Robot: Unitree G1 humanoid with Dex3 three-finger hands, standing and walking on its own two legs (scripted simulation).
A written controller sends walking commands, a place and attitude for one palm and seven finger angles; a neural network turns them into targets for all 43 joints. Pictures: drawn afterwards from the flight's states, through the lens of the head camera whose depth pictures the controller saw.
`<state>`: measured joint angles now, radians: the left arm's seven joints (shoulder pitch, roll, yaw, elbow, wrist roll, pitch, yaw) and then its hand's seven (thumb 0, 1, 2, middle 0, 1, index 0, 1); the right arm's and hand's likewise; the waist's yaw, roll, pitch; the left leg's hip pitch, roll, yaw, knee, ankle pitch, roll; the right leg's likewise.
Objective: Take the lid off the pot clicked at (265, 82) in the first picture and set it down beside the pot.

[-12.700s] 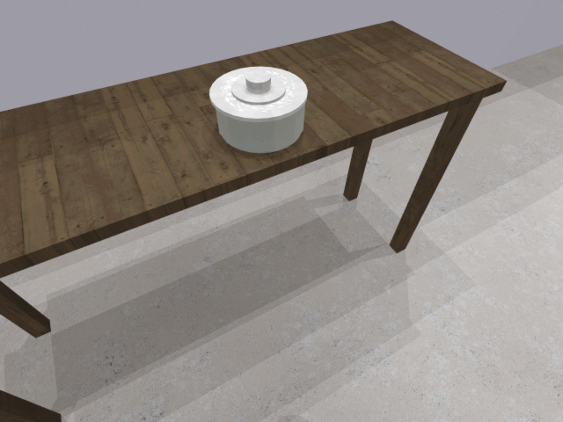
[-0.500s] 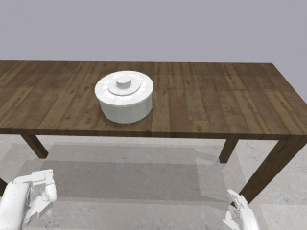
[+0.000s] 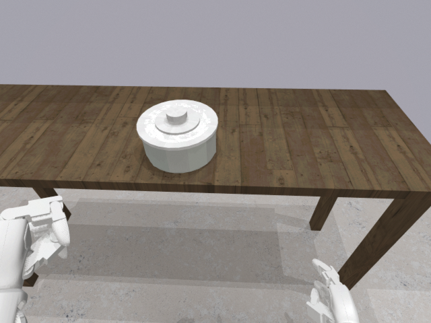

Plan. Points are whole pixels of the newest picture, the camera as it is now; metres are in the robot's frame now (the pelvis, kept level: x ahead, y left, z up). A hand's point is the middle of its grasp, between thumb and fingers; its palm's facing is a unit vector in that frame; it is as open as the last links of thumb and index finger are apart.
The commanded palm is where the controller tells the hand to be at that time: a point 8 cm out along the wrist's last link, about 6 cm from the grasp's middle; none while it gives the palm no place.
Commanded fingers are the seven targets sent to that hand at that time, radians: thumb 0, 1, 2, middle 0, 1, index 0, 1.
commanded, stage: raise the hand higher, near the body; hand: left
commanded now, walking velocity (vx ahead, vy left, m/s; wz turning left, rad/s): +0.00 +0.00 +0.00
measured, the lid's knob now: (176, 113) +0.52 +0.18 +0.13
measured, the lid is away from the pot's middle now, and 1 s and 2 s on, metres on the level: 0.00 0.00 0.00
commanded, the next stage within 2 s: reach forward and open the fingers in 0.02 s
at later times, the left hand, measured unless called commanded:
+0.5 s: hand (49, 221) +0.19 +0.28 +0.16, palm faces +0.25 -0.14 -0.96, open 3.1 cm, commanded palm +0.16 +0.27 +0.22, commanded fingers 0.00 0.27 1.32 -1.14 -0.79 -1.14 -0.79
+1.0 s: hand (69, 193) +0.23 +0.26 +0.17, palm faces +0.00 -0.06 -1.00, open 8.5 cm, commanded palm +0.20 +0.26 +0.25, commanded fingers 0.00 -0.41 1.74 -0.91 -0.08 -0.91 -0.08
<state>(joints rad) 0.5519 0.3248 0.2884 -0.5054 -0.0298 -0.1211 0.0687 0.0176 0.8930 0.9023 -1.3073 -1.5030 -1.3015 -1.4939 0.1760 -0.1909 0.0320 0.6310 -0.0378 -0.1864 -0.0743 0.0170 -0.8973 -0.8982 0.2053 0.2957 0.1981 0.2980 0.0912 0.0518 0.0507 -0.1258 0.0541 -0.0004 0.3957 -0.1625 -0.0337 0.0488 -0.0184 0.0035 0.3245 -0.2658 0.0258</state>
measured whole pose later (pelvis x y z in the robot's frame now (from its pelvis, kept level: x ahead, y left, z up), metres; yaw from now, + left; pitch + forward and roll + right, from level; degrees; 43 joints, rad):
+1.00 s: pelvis -0.04 +0.00 -0.01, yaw +2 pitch -5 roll -1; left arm -0.16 0.64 0.00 -0.15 0.79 0.18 -0.33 0.00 -0.25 1.64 -0.99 -0.26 -0.99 -0.25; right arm 0.09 -0.28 0.04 0.65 0.02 0.01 -0.04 0.02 -0.90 -0.90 0.20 0.30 0.20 0.30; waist 0.09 0.13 0.01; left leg -0.24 0.03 -0.04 0.41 -0.09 -0.03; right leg -0.10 -0.04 -0.03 0.45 -0.27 0.03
